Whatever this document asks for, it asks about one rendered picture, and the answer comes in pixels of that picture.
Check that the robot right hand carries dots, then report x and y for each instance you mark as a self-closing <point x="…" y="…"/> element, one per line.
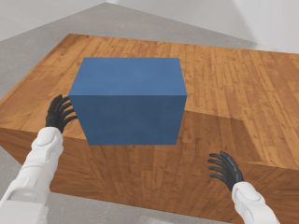
<point x="230" y="170"/>

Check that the pedestal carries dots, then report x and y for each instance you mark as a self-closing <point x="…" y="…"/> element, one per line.
<point x="244" y="102"/>

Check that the left robot upper arm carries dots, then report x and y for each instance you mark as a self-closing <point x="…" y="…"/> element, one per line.
<point x="19" y="212"/>

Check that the left robot forearm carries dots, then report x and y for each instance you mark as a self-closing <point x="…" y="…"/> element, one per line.
<point x="32" y="184"/>

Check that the right robot forearm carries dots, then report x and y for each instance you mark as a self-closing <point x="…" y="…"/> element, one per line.
<point x="250" y="204"/>

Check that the carton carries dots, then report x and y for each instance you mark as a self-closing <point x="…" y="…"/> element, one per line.
<point x="129" y="101"/>

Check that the robot left hand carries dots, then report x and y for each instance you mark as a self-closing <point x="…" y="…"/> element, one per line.
<point x="56" y="114"/>

